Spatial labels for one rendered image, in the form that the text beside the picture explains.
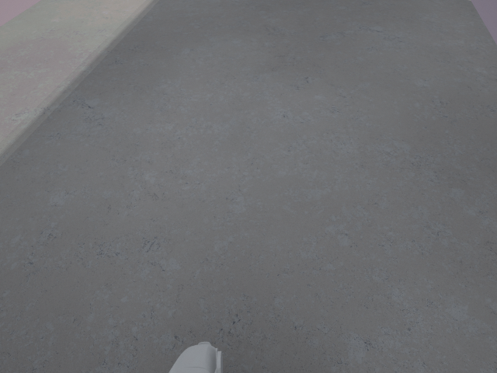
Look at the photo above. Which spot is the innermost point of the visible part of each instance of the robot left thigh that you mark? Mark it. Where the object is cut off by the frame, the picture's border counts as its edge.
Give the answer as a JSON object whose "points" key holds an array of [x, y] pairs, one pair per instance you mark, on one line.
{"points": [[202, 358]]}

